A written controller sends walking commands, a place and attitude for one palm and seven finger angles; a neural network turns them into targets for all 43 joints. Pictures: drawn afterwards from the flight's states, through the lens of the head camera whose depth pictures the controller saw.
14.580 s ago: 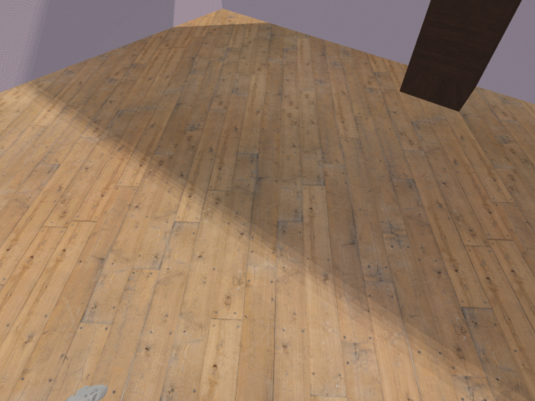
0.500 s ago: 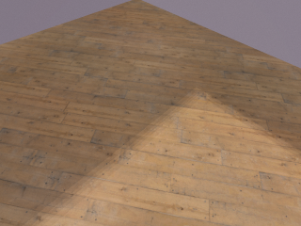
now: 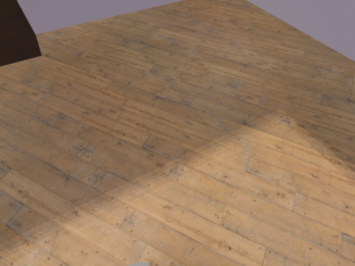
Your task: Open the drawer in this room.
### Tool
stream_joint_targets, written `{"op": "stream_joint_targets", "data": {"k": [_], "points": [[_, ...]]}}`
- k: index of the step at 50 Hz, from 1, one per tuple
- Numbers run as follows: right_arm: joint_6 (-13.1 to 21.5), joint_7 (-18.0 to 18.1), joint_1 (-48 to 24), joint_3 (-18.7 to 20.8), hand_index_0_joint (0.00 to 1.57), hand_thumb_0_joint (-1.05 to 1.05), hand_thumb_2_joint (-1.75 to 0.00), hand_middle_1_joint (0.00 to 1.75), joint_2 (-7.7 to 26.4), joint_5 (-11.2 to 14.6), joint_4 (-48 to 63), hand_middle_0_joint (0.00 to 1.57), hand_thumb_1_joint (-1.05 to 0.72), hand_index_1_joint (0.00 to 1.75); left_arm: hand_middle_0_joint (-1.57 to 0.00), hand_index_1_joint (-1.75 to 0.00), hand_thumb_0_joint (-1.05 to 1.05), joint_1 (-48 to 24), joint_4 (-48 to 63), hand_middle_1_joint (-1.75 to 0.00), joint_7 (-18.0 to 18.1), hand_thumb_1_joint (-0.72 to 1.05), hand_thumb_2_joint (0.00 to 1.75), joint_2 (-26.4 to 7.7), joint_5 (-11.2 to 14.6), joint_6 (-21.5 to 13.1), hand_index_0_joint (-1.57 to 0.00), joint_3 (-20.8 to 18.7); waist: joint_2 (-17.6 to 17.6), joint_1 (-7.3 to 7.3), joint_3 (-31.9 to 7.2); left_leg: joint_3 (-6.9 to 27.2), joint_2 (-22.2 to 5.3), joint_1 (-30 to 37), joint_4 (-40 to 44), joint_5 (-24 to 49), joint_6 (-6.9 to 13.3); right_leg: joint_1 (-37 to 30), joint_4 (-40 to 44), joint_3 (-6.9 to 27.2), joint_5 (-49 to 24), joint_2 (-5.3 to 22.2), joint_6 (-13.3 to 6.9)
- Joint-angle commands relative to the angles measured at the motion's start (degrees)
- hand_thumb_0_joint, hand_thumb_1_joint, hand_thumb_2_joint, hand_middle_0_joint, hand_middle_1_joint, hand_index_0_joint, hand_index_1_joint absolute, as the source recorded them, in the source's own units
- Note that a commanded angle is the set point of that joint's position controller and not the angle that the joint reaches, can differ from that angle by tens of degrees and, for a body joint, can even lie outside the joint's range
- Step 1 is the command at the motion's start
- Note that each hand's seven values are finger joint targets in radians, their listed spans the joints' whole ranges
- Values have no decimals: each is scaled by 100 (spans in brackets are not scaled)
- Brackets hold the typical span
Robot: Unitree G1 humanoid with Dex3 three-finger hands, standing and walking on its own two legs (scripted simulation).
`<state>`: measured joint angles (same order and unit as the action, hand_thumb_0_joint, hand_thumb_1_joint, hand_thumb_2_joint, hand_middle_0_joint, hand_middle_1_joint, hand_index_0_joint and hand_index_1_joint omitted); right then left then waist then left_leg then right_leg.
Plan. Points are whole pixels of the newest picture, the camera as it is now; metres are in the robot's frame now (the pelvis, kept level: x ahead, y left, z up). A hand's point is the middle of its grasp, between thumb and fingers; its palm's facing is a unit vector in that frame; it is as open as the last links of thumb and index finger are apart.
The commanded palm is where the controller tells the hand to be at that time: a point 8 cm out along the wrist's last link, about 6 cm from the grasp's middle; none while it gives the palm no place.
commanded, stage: turn or walk to find it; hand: left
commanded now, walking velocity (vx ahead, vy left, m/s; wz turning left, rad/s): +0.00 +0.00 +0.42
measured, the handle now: out of the picture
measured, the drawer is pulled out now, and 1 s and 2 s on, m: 0.00 0.00 0.00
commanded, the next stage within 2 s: stand and wait in 0.34 s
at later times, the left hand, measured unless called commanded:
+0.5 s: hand out of the picture +0.07 +0.20 -0.15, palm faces +0.18 -0.94 -0.28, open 7.4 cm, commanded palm none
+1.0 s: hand out of the picture -0.06 +0.17 -0.17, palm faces +0.26 -0.95 -0.17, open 7.4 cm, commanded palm none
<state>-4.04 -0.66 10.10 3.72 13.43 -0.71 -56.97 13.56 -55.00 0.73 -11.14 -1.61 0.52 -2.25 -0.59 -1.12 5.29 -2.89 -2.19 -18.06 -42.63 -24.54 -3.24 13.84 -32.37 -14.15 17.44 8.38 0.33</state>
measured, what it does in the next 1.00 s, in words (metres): steps on the spot: left foot, then right foot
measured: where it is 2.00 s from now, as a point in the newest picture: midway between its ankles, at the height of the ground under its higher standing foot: outside the picture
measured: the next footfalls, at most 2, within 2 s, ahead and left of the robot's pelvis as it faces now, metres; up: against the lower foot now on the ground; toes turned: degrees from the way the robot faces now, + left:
left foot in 0.04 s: +0.02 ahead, +0.13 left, +0.00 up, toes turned +6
right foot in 0.46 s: +0.06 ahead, -0.11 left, +0.00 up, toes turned +5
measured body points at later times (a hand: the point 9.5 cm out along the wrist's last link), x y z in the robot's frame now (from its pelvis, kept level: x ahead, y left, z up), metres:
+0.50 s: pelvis +0.00 -0.01 +0.00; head +0.03 -0.03 +0.44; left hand +0.06 +0.25 -0.13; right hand +0.11 -0.24 -0.17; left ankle -0.02 +0.13 -0.73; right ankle +0.02 -0.11 -0.74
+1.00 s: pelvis +0.00 +0.01 +0.01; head +0.00 +0.02 +0.46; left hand -0.07 +0.22 -0.16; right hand +0.09 -0.21 -0.14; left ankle -0.05 +0.11 -0.73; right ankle +0.02 -0.11 -0.73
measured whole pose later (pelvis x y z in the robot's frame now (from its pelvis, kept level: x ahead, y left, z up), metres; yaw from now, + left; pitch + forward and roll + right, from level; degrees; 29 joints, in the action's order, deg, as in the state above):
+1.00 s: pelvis +0.00 +0.01 +0.01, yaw +11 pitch -2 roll +0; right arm -0.2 2.2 11.2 0.9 9.2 -0.5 -64.4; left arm 16.6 -66.1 1.3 -9.4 -0.4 0.9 -0.1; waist -1.3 -2.5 2.1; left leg -2.3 -1.1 -6.9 -25.0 -16.2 -0.1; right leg 9.4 -24.9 -6.1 13.5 2.5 0.5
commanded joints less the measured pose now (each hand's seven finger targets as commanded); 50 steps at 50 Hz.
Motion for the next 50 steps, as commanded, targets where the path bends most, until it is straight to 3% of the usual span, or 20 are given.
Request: {"op": "stream_joint_targets", "data": {"k": [1, 2, 3, 5, 7, 9, 16, 21, 22, 23, 24, 25, 27, 29, 37, 39, 41, 43, 46, 50], "points": [[340, -2, 415, 106, 20, 0, -90, 30, 643, -2, 377, 20, -90, 30, -20, -30, 0, 84, 264, -30, 68, 90, 90, -1073, 90, 32, -20, -345, 17, 262, -969, 337, -366, 1391, 2137, 1768, 269, 226, -627, 468, -1455, 801, -62], [369, 24, 558, 238, 20, 0, -90, 30, 1232, -51, 418, 20, -90, 30, -20, -30, 0, 153, 477, -30, 29, 90, 90, -675, 123, 72, -20, -263, 1716, 321, -914, 2179, -1782, 1952, 2320, 3516, 931, 1693, -1719, 254, 1151, 34, 382], [317, 72, 762, 273, 20, 0, -90, 30, 1428, -48, 334, 20, -90, 30, -20, -30, 0, -283, 606, -30, 59, 90, 90, -648, 67, 135, -20, -176, 1639, 525, -816, 2412, -2195, 1442, 2515, 3549, 1414, 1683, -2504, 749, 1999, -99, 368], [326, 174, 381, 217, 20, 0, -90, 30, 1157, -63, 347, 20, -90, 30, -20, -30, 0, -592, 517, -30, 38, 90, 90, -703, 86, 171, -20, -227, 1477, 404, -512, 2059, -1706, 1073, 2476, 3138, 1408, 1889, -3102, 1211, 1393, -82, 348], [364, 182, -33, 113, 20, 0, -90, 30, 919, -62, 474, 20, -90, 30, -20, -30, 0, -337, 343, -30, -26, 90, 90, -688, 74, 139, -20, -236, 1005, 162, -456, 1518, -1304, 916, 2404, 3249, 1227, 1688, -3134, 1212, 830, -125, 379], [396, 182, 19, 120, 20, 0, -90, 30, 909, -40, 475, 20, -90, 30, -20, -30, 0, -245, 305, -30, -34, 90, 90, -681, 79, 122, -20, -219, 859, 159, -667, 1320, -1132, 1252, 2300, 3782, 1197, 1648, -2945, 1202, 686, -210, 425], [334, 151, 214, 201, 20, 0, -90, 30, 953, -67, 452, 20, -90, 30, -20, -30, 0, -531, 517, -30, 15, 90, 90, -599, 111, 97, -20, -153, 925, 306, -711, 1690, -1143, 1285, 2058, 4121, 1319, 1180, -1589, 1167, 925, -421, 457], [320, 135, -84, 178, 20, 0, -90, 30, 793, -33, 475, 20, -90, 30, -20, -30, 0, 233, 244, -30, 51, 90, 90, -595, 112, -18, -20, -121, 800, -75, -835, 1613, -747, 487, 1619, 3160, 943, -402, 516, 971, -471, -585, 335], [343, 119, -13, 141, 20, 0, -90, 30, 583, 6, 452, 20, -90, 30, -20, -30, 0, 387, 184, -30, 74, 90, 90, -758, 78, -83, -20, -136, 267, -124, -901, 1357, -451, 88, 1222, 2387, 664, -978, 1103, 1280, -926, -234, 256], [363, 94, 127, 70, 20, 0, -90, 30, 218, 46, 501, 20, -90, 30, -20, -30, 0, 434, 152, -30, 119, 90, 90, -1173, 4, -150, -20, -195, -1044, -86, -961, 672, 195, -715, 377, 894, 308, -1464, 1335, 2581, -1593, 942, -158], [272, 116, -20, 66, 20, 0, -90, 30, 257, 32, 590, 20, -90, 30, -20, -30, 0, 398, 224, -30, 99, 90, 90, -1362, 25, -147, -20, -202, -1414, -161, -691, 660, 439, -765, -450, -840, 211, -715, 1687, 3197, -1645, 1698, -784], [163, 128, -51, 113, 20, 0, -90, 30, 386, -22, 533, 20, -90, 30, -20, -30, 0, 260, 258, -30, 101, 90, 90, -1279, 52, -151, -20, -222, -1528, -134, -455, 920, 279, -667, -1019, -844, 255, -90, 1880, 3254, -1127, 1587, -953], [155, 98, 106, 116, 20, 0, -90, 30, 350, -29, 270, 20, -90, 30, -20, -30, 0, -203, 276, -30, 113, 90, 90, -970, 49, -122, -20, -155, -815, 103, -99, 756, 174, -738, -1642, -254, 253, 29, 1739, 2560, -1237, 1091, -921], [171, 85, 275, 72, 20, 0, -90, 30, 261, -19, 119, 20, -90, 30, -20, -30, 0, -191, 255, -30, 98, 90, 90, -804, 55, -157, -20, -110, -726, 138, -307, 590, 136, -634, -1617, 44, 168, -211, 1507, 1961, -2007, 770, -776], [319, 168, 93, -108, 20, 0, -90, 30, 7, 31, -87, 20, -90, 30, -20, -30, 0, 455, -319, -30, 116, 90, 90, -837, 34, -168, -20, -120, -851, -121, -717, 102, 72, 75, 754, 120, 101, -1024, 1095, 1889, -3387, 654, -886], [389, 202, 441, -150, 20, 0, -90, 30, 5, 32, -320, 20, -90, 30, -20, -30, 0, 298, -420, -30, 135, 90, 90, -765, 99, -154, -20, -86, -744, 61, -876, 86, 36, 877, 1894, 1116, 138, -773, 860, 1761, -3003, 487, -621], [503, 214, 529, -120, 20, 0, -90, 30, 284, 11, -441, 20, -90, 30, -20, -30, 0, 358, -481, -30, 110, 90, 90, -486, 145, -112, -20, -33, 206, 25, -919, 642, -603, 1639, 2128, 2747, 363, -103, 565, 1401, -1776, -42, -178], [514, 259, 263, -139, 20, 0, -90, 30, 340, 13, -457, 20, -90, 30, -20, -30, 0, 311, -593, -30, 116, 90, 90, -289, 125, -50, -20, 52, 836, -3, -613, 885, -936, 1173, 2286, 2748, 618, -188, 762, 1126, -862, -237, 73], [493, 297, 189, -204, 20, 0, -90, 30, 230, 29, -558, 20, -90, 30, -20, -30, 0, 427, -869, -30, 96, 90, 90, -304, 114, -28, -20, 124, 683, -83, -120, 716, -733, 715, 2466, 2234, 529, -503, 1022, 1174, -906, -199, 73], [468, 283, 326, -205, 20, 0, -90, 30, 180, 30, -559, 20, -90, 30, -20, -30, 0, 460, -947, -30, 105, 90, 90, -361, 117, -39, -20, 111, 267, 2, -121, 656, -537, 738, 2333, 1996, 468, -432, 1065, 1164, -1091, -53, 46]]}}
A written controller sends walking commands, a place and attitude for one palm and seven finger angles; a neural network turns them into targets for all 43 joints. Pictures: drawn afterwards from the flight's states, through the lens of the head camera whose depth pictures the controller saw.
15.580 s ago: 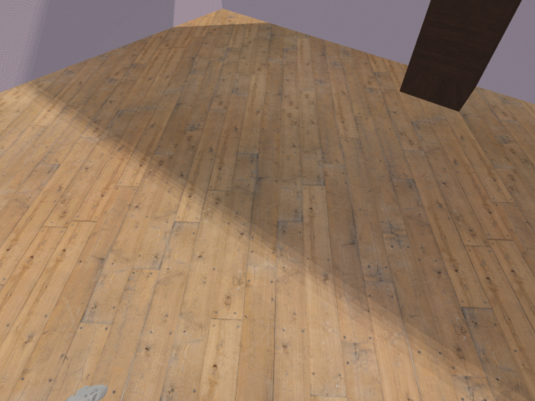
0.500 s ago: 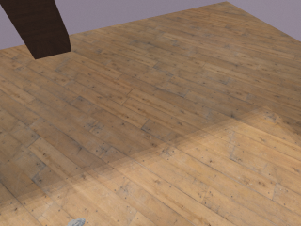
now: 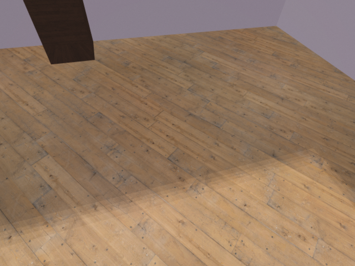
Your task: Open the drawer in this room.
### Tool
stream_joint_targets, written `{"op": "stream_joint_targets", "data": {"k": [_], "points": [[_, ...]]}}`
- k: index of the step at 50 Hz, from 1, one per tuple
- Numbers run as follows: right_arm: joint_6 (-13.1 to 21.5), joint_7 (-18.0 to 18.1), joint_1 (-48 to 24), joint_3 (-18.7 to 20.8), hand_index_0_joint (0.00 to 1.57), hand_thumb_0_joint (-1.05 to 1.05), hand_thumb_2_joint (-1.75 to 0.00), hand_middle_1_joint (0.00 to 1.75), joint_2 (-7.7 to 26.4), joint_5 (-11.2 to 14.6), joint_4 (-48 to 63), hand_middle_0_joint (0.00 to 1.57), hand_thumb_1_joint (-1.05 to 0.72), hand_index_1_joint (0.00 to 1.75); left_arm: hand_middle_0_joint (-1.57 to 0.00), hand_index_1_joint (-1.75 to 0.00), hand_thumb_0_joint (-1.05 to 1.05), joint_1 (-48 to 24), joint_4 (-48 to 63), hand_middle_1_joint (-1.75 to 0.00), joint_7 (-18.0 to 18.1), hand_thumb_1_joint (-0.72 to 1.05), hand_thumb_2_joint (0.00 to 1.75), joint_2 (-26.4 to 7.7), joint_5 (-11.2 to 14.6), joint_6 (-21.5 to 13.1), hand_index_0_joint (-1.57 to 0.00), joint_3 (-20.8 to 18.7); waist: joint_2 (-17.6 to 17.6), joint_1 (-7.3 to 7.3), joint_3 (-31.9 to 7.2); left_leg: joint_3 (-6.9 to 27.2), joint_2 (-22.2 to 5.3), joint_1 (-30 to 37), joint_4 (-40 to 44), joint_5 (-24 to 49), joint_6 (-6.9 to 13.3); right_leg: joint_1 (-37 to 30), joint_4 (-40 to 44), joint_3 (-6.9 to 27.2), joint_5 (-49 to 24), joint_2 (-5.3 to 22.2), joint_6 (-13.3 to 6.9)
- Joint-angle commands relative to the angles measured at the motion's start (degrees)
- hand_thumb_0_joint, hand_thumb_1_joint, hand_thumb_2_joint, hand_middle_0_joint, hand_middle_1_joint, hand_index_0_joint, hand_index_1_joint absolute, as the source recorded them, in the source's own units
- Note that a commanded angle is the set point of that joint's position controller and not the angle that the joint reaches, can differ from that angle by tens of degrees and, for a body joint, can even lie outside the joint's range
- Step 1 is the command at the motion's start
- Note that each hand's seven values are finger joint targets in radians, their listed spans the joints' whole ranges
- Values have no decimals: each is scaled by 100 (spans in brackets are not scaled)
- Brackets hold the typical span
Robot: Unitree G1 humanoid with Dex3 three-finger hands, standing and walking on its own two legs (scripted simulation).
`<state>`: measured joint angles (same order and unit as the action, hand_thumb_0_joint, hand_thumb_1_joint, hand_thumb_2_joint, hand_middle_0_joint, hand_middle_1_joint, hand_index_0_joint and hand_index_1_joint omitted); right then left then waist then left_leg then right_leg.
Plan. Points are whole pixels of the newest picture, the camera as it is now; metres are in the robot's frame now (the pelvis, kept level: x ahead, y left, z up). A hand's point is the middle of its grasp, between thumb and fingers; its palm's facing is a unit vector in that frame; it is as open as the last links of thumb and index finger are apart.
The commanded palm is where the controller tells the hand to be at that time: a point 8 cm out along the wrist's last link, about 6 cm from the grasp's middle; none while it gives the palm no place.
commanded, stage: turn or walk to find it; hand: left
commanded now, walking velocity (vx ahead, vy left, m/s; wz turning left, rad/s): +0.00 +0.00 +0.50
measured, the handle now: out of the picture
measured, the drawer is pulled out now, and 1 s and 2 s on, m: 0.00 0.00 0.00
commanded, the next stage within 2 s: stand and wait in 0.94 s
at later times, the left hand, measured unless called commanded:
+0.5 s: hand out of the picture -0.01 +0.23 -0.20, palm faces +0.22 -0.95 -0.21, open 7.4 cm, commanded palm none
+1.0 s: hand out of the picture +0.03 +0.19 -0.15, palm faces +0.39 -0.88 -0.27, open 7.4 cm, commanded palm none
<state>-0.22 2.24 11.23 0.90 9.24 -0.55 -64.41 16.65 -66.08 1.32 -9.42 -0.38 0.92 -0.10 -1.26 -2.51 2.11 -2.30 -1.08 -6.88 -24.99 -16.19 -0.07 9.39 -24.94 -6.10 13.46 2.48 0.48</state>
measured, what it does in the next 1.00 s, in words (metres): steps on the spot, turning left: right foot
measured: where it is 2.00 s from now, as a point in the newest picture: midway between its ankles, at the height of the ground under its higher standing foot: outside the picture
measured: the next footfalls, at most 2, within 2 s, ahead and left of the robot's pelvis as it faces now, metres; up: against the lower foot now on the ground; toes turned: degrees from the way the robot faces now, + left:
right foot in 0.94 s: +0.08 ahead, -0.10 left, +0.00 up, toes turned +18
left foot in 1.36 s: +0.01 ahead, +0.12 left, +0.00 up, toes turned +37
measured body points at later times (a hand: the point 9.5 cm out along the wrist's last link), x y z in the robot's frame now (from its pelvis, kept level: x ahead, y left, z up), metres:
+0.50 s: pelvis -0.03 +0.02 -0.02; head -0.01 +0.04 +0.43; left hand -0.02 +0.28 -0.18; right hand +0.06 -0.22 -0.16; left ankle -0.03 +0.12 -0.74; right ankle +0.00 -0.12 -0.74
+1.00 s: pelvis +0.01 -0.03 -0.01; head +0.04 -0.05 +0.44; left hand +0.00 +0.24 -0.13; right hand +0.11 -0.26 -0.18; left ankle -0.04 +0.10 -0.71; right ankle +0.04 -0.11 -0.74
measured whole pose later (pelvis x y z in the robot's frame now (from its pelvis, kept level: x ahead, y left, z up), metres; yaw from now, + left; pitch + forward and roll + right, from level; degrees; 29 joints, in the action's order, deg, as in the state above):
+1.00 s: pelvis +0.01 -0.03 -0.01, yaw +24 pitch +0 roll +1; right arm -3.3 0.1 17.1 4.2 13.1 -1.3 -57.9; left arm 10.3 -52.8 0.1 -10.3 -0.8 -0.5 -1.7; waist 3.3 1.4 1.5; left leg 5.4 2.6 -22.2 -45.5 -24.7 -0.9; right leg 13.9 -31.4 -5.9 17.5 1.6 -1.7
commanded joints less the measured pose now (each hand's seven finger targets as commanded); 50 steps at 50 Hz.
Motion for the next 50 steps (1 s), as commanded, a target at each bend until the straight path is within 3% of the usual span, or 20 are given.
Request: {"op": "stream_joint_targets", "data": {"k": [1, 11, 13, 16, 19, 22, 23, 24, 25, 27, 30, 33, 38, 41, 44, 45, 46, 47, 49, 50], "points": [[61, -19, 191, 92, 20, 0, -90, 30, 645, 17, 211, 20, -90, 30, -20, -30, 0, 125, 189, -30, 49, 90, 90, -571, -10, -63, -20, -129, 312, 135, 262, 669, -671, -488, 568, 1034, 166, 52, 262, 303, -517, 532, 55], [-6, -84, 138, 243, 20, 0, -90, 30, 874, -17, 626, 20, -90, 30, -20, -30, 0, 117, 584, -30, 62, 90, 90, -632, -50, -48, -20, -301, 341, 102, -18, 1157, -686, -1135, 222, 1206, 372, 59, -333, 110, -323, 571, 102], [-29, -109, 136, 251, 20, 0, -90, 30, 793, -26, 735, 20, -90, 30, -20, -30, 0, 107, 696, -30, 68, 90, 90, -764, -64, -53, -20, -354, -31, 98, -41, 930, -424, -1437, -150, 919, 261, -59, -105, 336, -299, 886, -32], [-106, -141, 202, 296, 20, 0, -90, 30, 659, -39, 920, 20, -90, 30, -20, -30, 0, 41, 888, -30, 78, 90, 90, -1113, -82, -42, -20, -477, -1003, 95, -208, 191, 16, -1565, -1544, -33, 19, 19, 517, 969, -222, 1913, -658], [-151, -194, 12, 337, 20, 0, -90, 30, 594, -37, 1078, 20, -90, 30, -20, -30, 0, -240, 1106, -30, 96, 90, 90, -1219, -151, -53, -20, -533, -936, 99, -54, 48, -199, -1679, -2484, -1376, -88, 349, 516, 802, -1037, 2308, -972], [-93, -248, 423, 322, 20, 0, -90, 30, 577, -31, 1046, 20, -90, 30, -20, -30, 0, -517, 1236, -30, 57, 90, 90, -1251, -99, -4, -20, -539, -487, 362, -261, -108, -200, -793, -834, -120, -99, 583, -596, -95, -1150, 1862, -428], [-51, -255, 558, 375, 20, 0, -90, 30, 856, -66, 1056, 20, -90, 30, -20, -30, 0, -491, 1326, -30, 27, 90, 90, -1082, -47, 58, -20, -520, 487, 431, -233, 823, -622, -395, -12, 533, 156, 1309, -1402, -380, -150, 1294, -28], [-18, -231, 705, 503, 20, 0, -90, 30, 1439, -117, 1136, 20, -90, 30, -20, -30, 0, -627, 1571, -30, -10, 90, 90, -753, -3, 98, -20, -459, 1974, 542, -39, 2584, -1757, -322, 924, 1096, 718, 2226, -2610, -552, 1689, 466, 407], [-20, -185, 889, 566, 20, 0, -90, 30, 1608, -119, 1039, 20, -90, 30, -20, -30, 0, -1037, 1674, -30, 29, 90, 90, -799, -69, 153, -20, -434, 1715, 725, -118, 3123, -2068, -600, 1278, 633, 1005, 2221, -3520, 133, 2147, 388, 295], [-18, -135, 495, 512, 20, 0, -90, 30, 1468, -112, 1126, 20, -90, 30, -20, -30, 0, -1143, 1640, -30, -11, 90, 90, -809, -86, 140, -20, -469, 1074, 492, 44, 2840, -1780, -814, 1184, 120, 1049, 2441, -4038, 558, 1552, 441, 260], [40, -113, 193, 427, 20, 0, -90, 30, 1264, -93, 1221, 20, -90, 30, -20, -30, 0, -818, 1487, -30, -59, 90, 90, -783, -74, 87, -20, -462, 743, 296, -245, 1990, -1266, -458, 910, 1029, 920, 2223, -3892, 551, 982, 343, 322], [77, -126, 525, 421, 20, 0, -90, 30, 1206, -97, 1168, 20, -90, 30, -20, -30, 0, -847, 1528, -30, -114, 90, 90, -728, -84, 39, -20, -432, 781, 444, -537, 2073, -1162, 33, 1029, 140, 956, 2222, -3431, 500, 972, 221, 356], [106, -156, 822, 484, 20, 0, -90, 30, 1320, -106, 1103, 20, -90, 30, -20, -30, 0, -1270, 1758, -30, -218, 90, 90, -754, -96, -65, -20, -402, 912, 630, -177, 2569, -1216, 72, 1252, -864, 1102, 2333, -2625, 439, 1206, 142, 347], [55, -157, 639, 492, 20, 0, -90, 30, 1372, -116, 1144, 20, -90, 30, -20, -30, 0, -1127, 1782, -30, -206, 90, 90, -679, -57, -71, -20, -362, 1035, 515, -236, 2518, -1069, -140, 981, -81, 1052, 1702, -1733, 343, 1312, -23, 339], [-10, -151, 284, 486, 20, 0, -90, 30, 1329, -81, 1202, 20, -90, 30, -20, -30, 0, -300, 1521, -30, -165, 90, 90, -687, -12, -94, -20, -375, 973, 111, -392, 2142, -671, -978, 383, 322, 728, 167, -267, 122, 357, -225, 323], [-16, -158, 222, 478, 20, 0, -90, 30, 1173, -42, 1211, 20, -90, 30, -20, -30, 0, 13, 1420, -30, -123, 90, 90, -848, -27, -138, -20, -420, 608, -16, -447, 1847, -392, -1514, -88, 144, 485, -615, 405, 267, -46, 0, 302], [-11, -190, 320, 418, 20, 0, -90, 30, 815, 15, 1281, 20, -90, 30, -20, -30, 0, 260, 1380, -30, -41, 90, 90, -1328, -92, -195, -20, -500, -609, -117, -487, 1200, 161, -2689, -1193, -604, 142, -1571, 1002, 1514, 582, 1187, -19], [-14, -192, 145, 394, 20, 0, -90, 30, 688, -28, 1479, 20, -90, 30, -20, -30, 0, 282, 1455, -30, 6, 90, 90, -1684, -98, -166, -20, -568, -1498, -162, -162, 576, 507, -3230, -2375, -1707, -97, -1142, 1348, 2806, 543, 2467, -569], [-161, -208, 127, 481, 20, 0, -90, 30, 915, -88, 1289, 20, -90, 30, -20, -30, 0, -191, 1526, -30, 41, 90, 90, -1384, -45, -200, -20, -516, -969, 113, 416, 869, 82, -2806, -3626, -1207, -84, 347, 1584, 2687, 846, 2325, -814], [-186, -241, 241, 468, 20, 0, -90, 30, 852, -95, 1126, 20, -90, 30, -20, -30, 0, -404, 1532, -30, 31, 90, 90, -1121, -41, -214, -20, -437, -591, 253, 583, 815, 2, -2671, -3858, -809, -101, 531, 1476, 2058, 526, 1951, -729]]}}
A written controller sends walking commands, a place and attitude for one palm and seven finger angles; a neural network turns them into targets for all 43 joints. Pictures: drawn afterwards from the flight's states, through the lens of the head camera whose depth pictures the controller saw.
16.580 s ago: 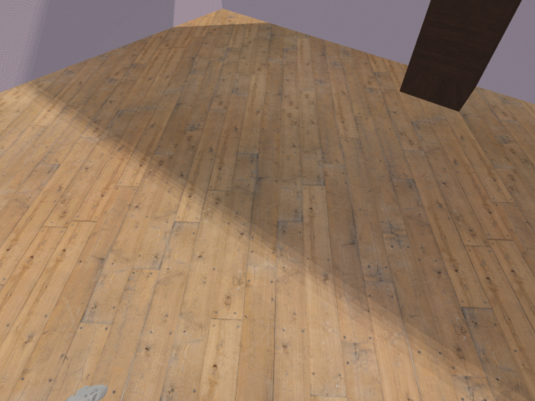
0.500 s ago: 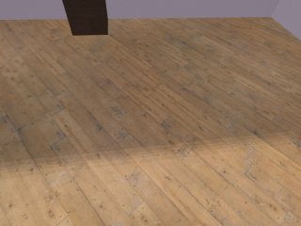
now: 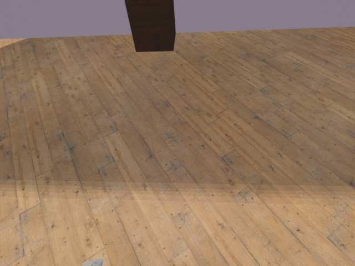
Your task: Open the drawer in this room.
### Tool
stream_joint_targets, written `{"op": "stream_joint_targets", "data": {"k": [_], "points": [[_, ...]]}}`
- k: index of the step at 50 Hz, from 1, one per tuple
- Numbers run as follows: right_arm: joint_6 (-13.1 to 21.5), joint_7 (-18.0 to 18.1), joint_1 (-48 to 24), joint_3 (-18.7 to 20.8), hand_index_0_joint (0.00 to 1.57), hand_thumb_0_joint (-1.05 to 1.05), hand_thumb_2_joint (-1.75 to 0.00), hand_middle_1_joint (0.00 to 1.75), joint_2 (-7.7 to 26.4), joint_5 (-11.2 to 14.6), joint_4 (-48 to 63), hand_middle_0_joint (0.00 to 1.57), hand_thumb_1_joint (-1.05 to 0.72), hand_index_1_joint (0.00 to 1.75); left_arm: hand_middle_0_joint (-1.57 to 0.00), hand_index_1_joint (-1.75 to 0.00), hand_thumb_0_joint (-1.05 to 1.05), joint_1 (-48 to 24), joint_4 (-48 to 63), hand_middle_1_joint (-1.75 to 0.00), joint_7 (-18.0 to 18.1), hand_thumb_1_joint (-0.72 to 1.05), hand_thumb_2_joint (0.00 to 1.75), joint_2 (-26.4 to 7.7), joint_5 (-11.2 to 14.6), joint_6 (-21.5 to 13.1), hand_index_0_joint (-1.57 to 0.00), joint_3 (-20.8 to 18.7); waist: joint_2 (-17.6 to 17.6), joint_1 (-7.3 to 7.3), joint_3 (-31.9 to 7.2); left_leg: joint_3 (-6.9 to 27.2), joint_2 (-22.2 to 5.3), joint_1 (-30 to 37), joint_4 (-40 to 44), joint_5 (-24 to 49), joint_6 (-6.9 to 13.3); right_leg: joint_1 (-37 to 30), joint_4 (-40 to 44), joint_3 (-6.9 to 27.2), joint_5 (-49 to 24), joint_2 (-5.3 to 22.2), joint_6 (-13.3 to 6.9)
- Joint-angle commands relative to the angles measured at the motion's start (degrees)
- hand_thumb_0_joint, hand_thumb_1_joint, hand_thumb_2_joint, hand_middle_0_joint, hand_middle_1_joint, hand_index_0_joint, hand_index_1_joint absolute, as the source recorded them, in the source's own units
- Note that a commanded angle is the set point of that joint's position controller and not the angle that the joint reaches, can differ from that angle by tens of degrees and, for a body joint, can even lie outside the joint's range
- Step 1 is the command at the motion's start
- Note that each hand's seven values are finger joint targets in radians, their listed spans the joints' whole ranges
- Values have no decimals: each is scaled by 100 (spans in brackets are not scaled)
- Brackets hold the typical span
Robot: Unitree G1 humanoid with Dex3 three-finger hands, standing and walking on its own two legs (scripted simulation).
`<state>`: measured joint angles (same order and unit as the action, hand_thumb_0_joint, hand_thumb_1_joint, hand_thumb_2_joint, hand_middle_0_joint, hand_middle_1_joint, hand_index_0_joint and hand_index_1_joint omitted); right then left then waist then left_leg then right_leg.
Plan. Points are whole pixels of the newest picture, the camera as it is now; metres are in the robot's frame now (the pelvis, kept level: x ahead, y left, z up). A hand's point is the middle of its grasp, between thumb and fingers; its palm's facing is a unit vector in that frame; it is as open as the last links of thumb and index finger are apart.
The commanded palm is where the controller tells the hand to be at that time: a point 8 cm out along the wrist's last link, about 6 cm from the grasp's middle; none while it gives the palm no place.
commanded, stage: stand and wait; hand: left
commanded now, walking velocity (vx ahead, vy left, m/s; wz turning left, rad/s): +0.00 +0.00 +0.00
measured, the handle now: out of the picture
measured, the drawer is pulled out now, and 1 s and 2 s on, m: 0.00 0.00 0.00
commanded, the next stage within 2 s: turn or walk to find it in 0.44 s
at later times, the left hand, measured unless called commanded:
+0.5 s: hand out of the picture -0.02 +0.15 -0.18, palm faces +0.14 -0.98 -0.14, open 7.4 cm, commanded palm none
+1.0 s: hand out of the picture +0.02 +0.22 -0.17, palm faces +0.10 -0.97 -0.22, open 7.4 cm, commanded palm none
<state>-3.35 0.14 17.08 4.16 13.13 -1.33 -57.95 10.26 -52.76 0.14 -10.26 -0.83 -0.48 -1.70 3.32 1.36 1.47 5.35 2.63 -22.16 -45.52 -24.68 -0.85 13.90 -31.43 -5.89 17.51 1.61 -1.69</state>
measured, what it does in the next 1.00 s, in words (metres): steps on the spot: left foot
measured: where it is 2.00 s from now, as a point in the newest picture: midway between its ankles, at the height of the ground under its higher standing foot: outside the picture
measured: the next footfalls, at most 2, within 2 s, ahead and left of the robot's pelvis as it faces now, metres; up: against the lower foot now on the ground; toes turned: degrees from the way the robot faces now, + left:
left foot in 0.36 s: +0.06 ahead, +0.13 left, +0.00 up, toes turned +13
right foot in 1.68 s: +0.05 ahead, -0.10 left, +0.00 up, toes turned +8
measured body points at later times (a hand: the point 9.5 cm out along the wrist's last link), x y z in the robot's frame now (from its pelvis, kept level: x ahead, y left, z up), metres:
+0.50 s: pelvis +0.05 +0.00 +0.00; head +0.07 +0.01 +0.45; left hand -0.03 +0.20 -0.16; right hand +0.17 -0.20 -0.14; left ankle +0.02 +0.12 -0.73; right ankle -0.01 -0.09 -0.73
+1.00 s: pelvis +0.02 +0.03 +0.01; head +0.02 +0.03 +0.46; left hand +0.02 +0.27 -0.15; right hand +0.04 -0.20 -0.15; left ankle +0.02 +0.12 -0.73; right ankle -0.01 -0.09 -0.73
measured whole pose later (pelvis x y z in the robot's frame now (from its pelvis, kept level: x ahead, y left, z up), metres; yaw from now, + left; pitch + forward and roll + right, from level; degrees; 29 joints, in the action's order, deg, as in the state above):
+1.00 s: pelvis +0.02 +0.03 +0.01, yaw +4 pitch -2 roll +0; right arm -0.6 1.4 14.8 0.3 9.2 -0.7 -64.6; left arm 14.0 -62.7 1.8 -11.0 -0.2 0.4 -0.6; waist -0.3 -0.2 2.1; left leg -2.4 1.1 -11.1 -26.5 -13.6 1.9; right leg 6.5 -25.7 -9.3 16.9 4.0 0.9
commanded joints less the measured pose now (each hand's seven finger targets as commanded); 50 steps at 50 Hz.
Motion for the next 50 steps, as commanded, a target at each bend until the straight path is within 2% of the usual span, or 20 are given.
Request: {"op": "stream_joint_targets", "data": {"k": [1, 2, 3, 5, 9, 13, 15, 16, 17, 18, 19, 20, 21, 22, 24, 26, 33, 41, 48, 50], "points": [[110, -54, -89, 121, 20, 0, -90, 30, 362, -19, 337, 20, -90, 30, -20, -30, 0, 73, 186, -30, 156, 90, 90, -842, 12, -86, -20, -213, -987, 37, 550, -47, -399, -1031, -1852, 322, -64, -13, 1946, 1472, -511, 1740, -404], [110, -53, -10, 84, 20, 0, -90, 30, 283, -18, 256, 20, -90, 30, -20, -30, 0, 143, 151, -30, 147, 90, 90, -718, 5, -123, -20, -179, -1098, 19, 456, -144, -383, -942, -1876, 525, -120, -186, 1777, 1049, -1332, 1529, -343], [112, -39, -6, 61, 20, 0, -90, 30, 253, -6, 214, 20, -90, 30, -20, -30, 0, 324, 62, -30, 145, 90, 90, -650, 5, -157, -20, -142, -1185, -12, 333, -198, -371, -886, -1844, 614, -171, -388, 1626, 820, -2161, 1437, -326], [114, -13, -163, 18, 20, 0, -90, 30, 228, 18, 199, 20, -90, 30, -20, -30, 0, 648, -118, -30, 144, 90, 90, -616, -8, -187, -20, -94, -1259, -85, 101, -295, -399, -717, -1590, 609, -232, -663, 1372, 622, -3312, 1385, -360], [150, 26, -616, -105, 20, 0, -90, 30, 140, 45, 177, 20, -90, 30, -20, -30, 0, 1147, -458, -30, 166, 90, 90, -674, -29, -182, -20, -70, -1304, -268, -141, -583, -424, -446, -530, 392, -263, -1244, 1032, 566, -4745, 1324, -406], [267, 72, -1017, -228, 20, 0, -90, 30, 52, 90, 89, 20, -90, 30, -20, -30, 0, 1455, -808, -30, 195, 90, 90, -709, -45, -163, -20, -49, -1415, -442, -276, -823, -350, 73, 732, 322, -165, -1563, 810, 730, -5425, 1308, -539], [320, 114, -940, -261, 20, 0, -90, 30, 34, 99, -39, 20, -90, 30, -20, -30, 0, 1381, -939, -30, 216, 90, 90, -651, -21, -151, -20, -24, -1396, -341, -322, -860, -348, 592, 1553, 810, -102, -1445, 648, 675, -5239, 1188, -439], [348, 128, -814, -253, 20, 0, -90, 30, 63, 105, -128, 20, -90, 30, -20, -30, 0, 1297, -990, -30, 218, 90, 90, -629, 5, -144, -20, -3, -1389, -255, -344, -874, -368, 999, 2035, 1383, -82, -1283, 525, 606, -4939, 1090, -304], [408, 145, -658, -246, 20, 0, -90, 30, 150, 92, -232, 20, -90, 30, -20, -30, 0, 1259, -1014, -30, 227, 90, 90, -543, 33, -133, -20, 7, -1085, -172, -410, -762, -600, 1548, 2424, 2590, -7, -973, 369, 503, -4401, 954, -115], [463, 162, -634, -214, 20, 0, -90, 30, 320, 77, -287, 20, -90, 30, -20, -30, 0, 1379, -1019, -30, 227, 90, 90, -375, 37, -113, -20, 31, -569, -234, -546, -522, -1016, 2258, 2035, 4117, 159, -387, 349, 416, -3478, 774, 51], [460, 185, -560, -180, 20, 0, -90, 30, 408, 86, -346, 20, -90, 30, -20, -30, 0, 1488, -1046, -30, 245, 90, 90, -240, 5, -95, -20, 63, -213, -213, -575, -423, -1299, 2639, 1713, 4746, 316, -3, 511, 420, -2497, 657, 119], [470, 234, -496, -193, 20, 0, -90, 30, 408, 114, -425, 20, -90, 30, -20, -30, 0, 1398, -1121, -30, 249, 90, 90, -230, 19, -80, -20, 99, 248, -132, -729, -293, -1416, 2768, 1680, 5095, 452, -105, 606, 297, -1835, 590, 218], [451, 264, -567, -198, 20, 0, -90, 30, 405, 133, -464, 20, -90, 30, -20, -30, 0, 1296, -1154, -30, 246, 90, 90, -258, 46, -55, -20, 110, 515, -142, -567, -248, -1394, 2481, 1785, 5031, 498, -296, 720, 259, -1454, 554, 281], [438, 279, -673, -226, 20, 0, -90, 30, 300, 126, -478, 20, -90, 30, -20, -30, 0, 1313, -1215, -30, 239, 90, 90, -257, 45, -50, -20, 117, 330, -192, -360, -297, -1299, 2267, 1828, 4694, 441, -397, 933, 309, -1571, 582, 252], [406, 277, -709, -229, 20, 0, -90, 30, 226, 115, -459, 20, -90, 30, -20, -30, 0, 1272, -1271, -30, 233, 90, 90, -327, 18, -32, -20, 93, -32, -160, -93, -401, -1119, 1979, 1801, 4222, 272, -493, 923, 274, -2233, 689, 190], [369, 267, -707, -214, 20, 0, -90, 30, 220, 109, -446, 20, -90, 30, -20, -30, 0, 1247, -1234, -30, 236, 90, 90, -374, 15, -6, -20, 56, -199, -190, 92, -360, -1071, 1662, 1836, 3834, 247, -531, 817, 198, -2213, 735, 175], [349, 203, -622, -142, 20, 0, -90, 30, 242, 50, -203, 20, -90, 30, -20, -30, 0, 1060, -874, -30, 239, 90, 90, -484, 5, 54, -20, -115, -252, -273, 15, 44, -1045, 846, 1889, 3209, 390, -662, 398, 51, -1441, 785, 147], [395, 165, -394, -236, 20, 0, -90, 30, 250, 58, -249, 20, -90, 30, -20, -30, 0, 798, -798, -30, 214, 90, 90, -530, 34, 50, -20, -43, -301, -268, -71, 77, -932, 850, 2174, 2747, 327, -826, 720, 125, -1066, 794, 111], [403, 141, -183, -297, 20, 0, -90, 30, 219, 76, -422, 20, -90, 30, -20, -30, 0, 722, -901, -30, 193, 90, 90, -576, 58, 58, -20, 8, -348, -235, 363, 8, -868, 691, 2559, 1941, 263, -758, 1097, 173, -489, 768, 117], [360, 131, -202, -267, 20, 0, -90, 30, 264, 66, -393, 20, -90, 30, -20, -30, 0, 722, -879, -30, 200, 90, 90, -593, 57, 96, -20, -33, -211, -242, 465, 93, -873, 503, 2589, 1651, 285, -650, 997, 124, -232, 763, 115]]}}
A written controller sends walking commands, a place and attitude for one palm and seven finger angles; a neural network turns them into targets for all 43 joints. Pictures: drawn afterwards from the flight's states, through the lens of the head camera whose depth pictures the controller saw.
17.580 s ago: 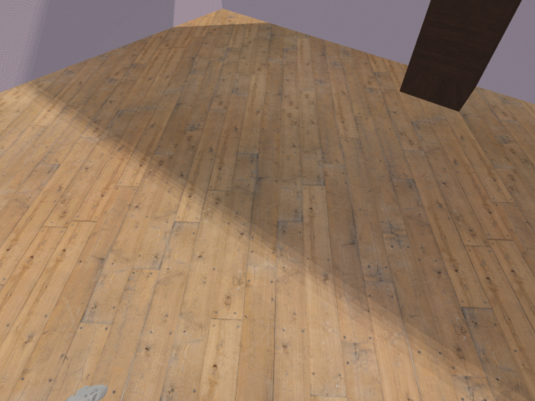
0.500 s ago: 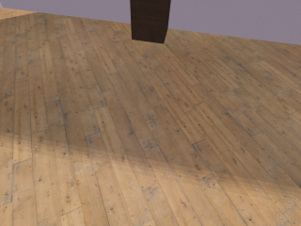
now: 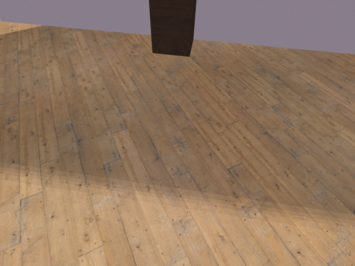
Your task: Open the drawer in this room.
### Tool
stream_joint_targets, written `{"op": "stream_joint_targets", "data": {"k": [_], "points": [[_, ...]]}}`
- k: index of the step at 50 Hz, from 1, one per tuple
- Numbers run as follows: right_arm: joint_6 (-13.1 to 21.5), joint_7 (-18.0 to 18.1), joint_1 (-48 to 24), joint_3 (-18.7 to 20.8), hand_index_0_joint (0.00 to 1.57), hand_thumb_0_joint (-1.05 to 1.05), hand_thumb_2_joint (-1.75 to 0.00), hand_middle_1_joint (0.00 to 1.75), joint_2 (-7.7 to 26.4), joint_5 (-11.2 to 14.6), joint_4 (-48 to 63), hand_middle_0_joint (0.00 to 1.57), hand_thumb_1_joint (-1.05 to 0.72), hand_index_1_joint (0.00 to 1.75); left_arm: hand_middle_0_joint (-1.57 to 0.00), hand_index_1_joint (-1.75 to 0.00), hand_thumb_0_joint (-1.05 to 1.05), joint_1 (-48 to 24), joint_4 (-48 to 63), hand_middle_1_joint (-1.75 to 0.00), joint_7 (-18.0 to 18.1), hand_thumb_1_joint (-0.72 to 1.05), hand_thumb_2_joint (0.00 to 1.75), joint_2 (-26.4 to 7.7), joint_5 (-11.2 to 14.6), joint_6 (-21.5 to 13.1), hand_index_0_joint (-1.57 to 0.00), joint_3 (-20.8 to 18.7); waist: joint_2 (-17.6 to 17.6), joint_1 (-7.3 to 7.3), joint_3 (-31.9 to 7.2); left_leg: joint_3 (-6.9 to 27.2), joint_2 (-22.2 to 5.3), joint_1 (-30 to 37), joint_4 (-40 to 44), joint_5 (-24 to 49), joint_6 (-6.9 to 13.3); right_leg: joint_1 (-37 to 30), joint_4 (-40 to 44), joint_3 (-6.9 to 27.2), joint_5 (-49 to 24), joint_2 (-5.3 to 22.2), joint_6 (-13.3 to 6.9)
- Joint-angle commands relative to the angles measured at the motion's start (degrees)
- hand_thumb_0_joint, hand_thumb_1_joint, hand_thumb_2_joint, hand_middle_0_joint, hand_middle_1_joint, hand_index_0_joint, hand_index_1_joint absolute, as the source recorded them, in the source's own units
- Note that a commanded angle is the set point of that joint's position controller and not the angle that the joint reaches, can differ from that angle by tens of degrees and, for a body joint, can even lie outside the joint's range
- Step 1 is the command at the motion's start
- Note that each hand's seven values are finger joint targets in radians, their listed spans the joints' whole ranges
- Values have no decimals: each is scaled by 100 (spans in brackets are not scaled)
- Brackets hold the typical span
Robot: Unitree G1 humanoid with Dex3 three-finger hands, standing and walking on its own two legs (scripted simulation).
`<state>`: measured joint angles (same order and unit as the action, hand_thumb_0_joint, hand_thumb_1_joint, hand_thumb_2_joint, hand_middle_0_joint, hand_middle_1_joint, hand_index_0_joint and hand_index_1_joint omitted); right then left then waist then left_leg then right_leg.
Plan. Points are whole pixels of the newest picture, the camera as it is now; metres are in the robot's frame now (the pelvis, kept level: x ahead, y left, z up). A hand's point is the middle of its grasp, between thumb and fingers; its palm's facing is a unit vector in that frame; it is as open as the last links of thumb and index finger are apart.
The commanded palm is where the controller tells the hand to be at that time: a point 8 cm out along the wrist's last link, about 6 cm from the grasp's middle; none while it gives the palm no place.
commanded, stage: turn or walk to find it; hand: left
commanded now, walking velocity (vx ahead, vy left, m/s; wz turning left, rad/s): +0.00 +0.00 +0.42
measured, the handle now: out of the picture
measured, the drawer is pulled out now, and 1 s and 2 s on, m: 0.00 0.00 0.00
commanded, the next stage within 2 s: stand and wait in 0.24 s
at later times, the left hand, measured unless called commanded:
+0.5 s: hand out of the picture -0.01 +0.20 -0.18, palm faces +0.15 -0.97 -0.19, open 7.4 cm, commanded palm none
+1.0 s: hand out of the picture -0.05 +0.14 -0.18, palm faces +0.22 -0.96 -0.16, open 7.4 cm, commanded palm none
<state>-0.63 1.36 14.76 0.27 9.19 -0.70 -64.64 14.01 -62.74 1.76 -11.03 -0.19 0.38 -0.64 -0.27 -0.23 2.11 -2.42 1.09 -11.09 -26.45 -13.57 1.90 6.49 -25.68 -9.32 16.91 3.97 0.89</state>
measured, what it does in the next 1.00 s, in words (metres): steps on the spot: right foot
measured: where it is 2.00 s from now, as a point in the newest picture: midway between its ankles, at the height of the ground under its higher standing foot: outside the picture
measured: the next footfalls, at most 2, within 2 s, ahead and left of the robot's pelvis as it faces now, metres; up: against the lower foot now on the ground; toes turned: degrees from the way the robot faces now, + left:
right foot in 0.68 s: +0.02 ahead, -0.13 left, +0.00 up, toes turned +4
right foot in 1.40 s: +0.16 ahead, -0.11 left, +0.00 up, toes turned +0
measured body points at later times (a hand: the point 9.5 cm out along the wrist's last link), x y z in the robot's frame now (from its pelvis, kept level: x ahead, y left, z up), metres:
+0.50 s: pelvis -0.02 +0.02 +0.00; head +0.00 +0.03 +0.44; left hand -0.02 +0.25 -0.17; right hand +0.06 -0.21 -0.15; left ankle +0.00 +0.10 -0.74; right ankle -0.05 -0.12 -0.69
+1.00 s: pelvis +0.00 -0.02 +0.00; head +0.01 -0.02 +0.45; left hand -0.06 +0.19 -0.17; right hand +0.05 -0.25 -0.16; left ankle -0.01 +0.11 -0.74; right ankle -0.02 -0.13 -0.74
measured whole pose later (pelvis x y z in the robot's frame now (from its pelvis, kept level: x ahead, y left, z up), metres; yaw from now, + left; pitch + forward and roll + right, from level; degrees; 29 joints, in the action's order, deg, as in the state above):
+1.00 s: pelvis +0.00 -0.02 +0.00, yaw +9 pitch -1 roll +0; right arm -0.4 0.9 15.9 1.4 9.4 -1.2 -64.5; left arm 18.7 -64.6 0.6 -8.2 -0.7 0.0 -0.5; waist 0.1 -0.9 0.8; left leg -1.0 -1.6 -13.6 -30.4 -16.4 -0.4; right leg 7.8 -27.8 -4.8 18.8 1.1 -0.5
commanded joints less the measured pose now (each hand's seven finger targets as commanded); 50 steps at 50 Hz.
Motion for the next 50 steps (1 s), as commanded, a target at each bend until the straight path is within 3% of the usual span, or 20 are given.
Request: {"op": "stream_joint_targets", "data": {"k": [1, 7, 11, 13, 15, 17, 18, 19, 21, 23, 28, 31, 33, 35, 36, 38, 40, 43, 46, 50], "points": [[63, 0, 27, 144, 20, 0, -90, 30, 701, 3, 315, 20, -90, 30, -20, -30, 0, 340, 144, -30, 39, 90, 90, -546, -17, 28, -20, -165, 175, -80, 436, 976, -738, -747, 717, 341, 31, 119, 353, 432, -6, 497, -142], [-5, -38, 16, 266, 20, 0, -90, 30, 691, -24, 584, 20, -90, 30, -20, -30, 0, 432, 344, -30, 46, 90, 90, -579, -57, 36, -20, -295, -47, -75, 42, 1058, -607, -1204, 252, 69, 87, 102, 254, 540, 316, 746, -249], [-76, -64, 84, 356, 20, 0, -90, 30, 572, -40, 813, 20, -90, 30, -20, -30, 0, 234, 601, -30, 82, 90, 90, -841, -101, 35, -20, -413, -941, -36, -138, 216, -316, -1326, -1474, -279, -134, 307, 711, 1062, 82, 1874, -840], [-94, -82, 2, 379, 20, 0, -90, 30, 479, -39, 883, 20, -90, 30, -20, -30, 0, 41, 705, -30, 86, 90, 90, -863, -140, 13, -20, -420, -785, 11, 34, 59, -470, -1147, -1967, -997, -233, 766, 581, 882, -671, 2092, -988], [-43, -102, 184, 350, 20, 0, -90, 30, 401, -29, 832, 20, -90, 30, -20, -30, 0, -7, 672, -30, 53, 90, 90, -834, -137, 30, -20, -396, -225, 146, 77, 136, -560, -502, -916, -55, -206, 1141, -181, 318, -795, 1646, -588], [64, -60, 422, 395, 20, 0, -90, 30, 940, -79, 798, 20, -90, 30, -20, -30, 0, 202, 716, -30, 18, 90, 90, -338, -39, 78, -20, -290, 1520, 150, -10, 2066, -1649, -226, 699, 1166, 425, 1558, -1608, -193, 739, 290, 143], [107, 10, 533, 425, 20, 0, -90, 30, 1032, -78, 696, 20, -90, 30, -20, -30, 0, 17, 705, -30, 53, 90, 90, -287, -64, 119, -20, -227, 1817, 290, -141, 2768, -1887, -48, 1294, 901, 678, 1769, -2582, 235, 1639, 39, 119], [123, 63, 451, 408, 20, 0, -90, 30, 1075, -61, 658, 20, -90, 30, -20, -30, 0, -24, 665, -30, 48, 90, 90, -330, -78, 134, -20, -225, 1437, 229, -192, 2768, -1967, -35, 1310, 733, 794, 1891, -3054, 662, 1676, 122, 60], [161, 84, 113, 347, 20, 0, -90, 30, 947, -60, 697, 20, -90, 30, -20, -30, 0, -15, 514, -30, -1, 90, 90, -292, -107, 85, -20, -185, 678, 97, -229, 2368, -1845, -20, 1186, 604, 908, 1938, -3176, 892, 1330, 198, 52], [173, 84, -103, 312, 20, 0, -90, 30, 894, -49, 673, 20, -90, 30, -20, -30, 0, 117, 421, -30, -34, 90, 90, -204, -110, 74, -20, -140, 503, 16, -258, 1828, -1612, -9, 1217, 586, 853, 1746, -2867, 855, 1107, 155, 90], [153, 50, -109, 325, 20, 0, -90, 30, 884, -39, 523, 20, -90, 30, -20, -30, 0, 175, 336, -30, -25, 90, 90, -135, -86, 66, -20, -75, 569, 41, -180, 1499, -1422, -26, 1180, 730, 742, 1149, -1400, 684, 859, 40, 146], [102, 4, -211, 368, 20, 0, -90, 30, 937, 6, 540, 20, -90, 30, -20, -30, 0, 472, 259, -30, 7, 90, 90, -262, -76, 30, -20, -111, 587, -87, -149, 1449, -1159, -365, 857, 740, 488, 496, -194, 547, -49, -44, 168], [96, -34, -238, 335, 20, 0, -90, 30, 680, 46, 606, 20, -90, 30, -20, -30, 0, 556, 244, -30, 47, 90, 90, -512, -95, -43, -20, -151, 87, -95, -86, 1012, -691, -860, 318, 313, 95, 39, 534, 1023, -485, 438, 26], [51, -55, -228, 277, 20, 0, -90, 30, 445, 24, 696, 20, -90, 30, -20, -30, 0, 294, 346, -30, 35, 90, 90, -821, -84, -100, -20, -192, -894, 40, -3, 391, -160, -714, -196, -192, -227, 632, 897, 1808, -341, 1243, -463], [-1, -47, -227, 291, 20, 0, -90, 30, 474, -13, 703, 20, -90, 30, -20, -30, 0, 164, 394, -30, 33, 90, 90, -857, -81, -112, -20, -215, -1323, 42, 111, 295, -166, -550, -467, -327, -257, 955, 1048, 1938, -272, 1362, -637], [4, -36, -72, 258, 20, 0, -90, 30, 458, -23, 577, 20, -90, 30, -20, -30, 0, -13, 413, -30, 23, 90, 90, -730, -70, -114, -20, -162, -935, 138, 265, 330, -271, -224, -388, 59, -244, 1201, 877, 1646, -562, 1151, -642], [77, -24, 94, 213, 20, 0, -90, 30, 471, -10, 431, 20, -90, 30, -20, -30, 0, 80, 359, -30, 21, 90, 90, -587, -43, -133, -20, -133, -574, 125, 25, 456, -463, 86, 19, 975, -203, 958, 464, 1200, -1011, 731, -374], [146, -6, 110, 160, 20, 0, -90, 30, 541, 9, 267, 20, -90, 30, -20, -30, 0, 303, 177, -30, 15, 90, 90, -456, -30, -131, -20, -71, -141, 47, -66, 621, -613, 165, 251, 1038, -111, 692, 572, 978, -391, 423, -152], [131, -15, 165, 184, 20, 0, -90, 30, 498, -28, 203, 20, -90, 30, -20, -30, 0, 592, -16, -30, -47, 90, 90, -450, -57, -99, -20, -105, -271, -18, 317, 360, -440, -118, 87, -562, -149, 806, 990, 1303, 1158, 444, -317], [167, -63, 204, 248, 20, 0, -90, 30, 404, -84, 345, 20, -90, 30, -20, -30, 0, 803, -25, -30, -93, 90, 90, -676, -88, -123, -20, -302, -664, -85, 775, -262, -363, -1009, -982, -970, -183, 721, 1494, 2125, 2264, 1046, -808]]}}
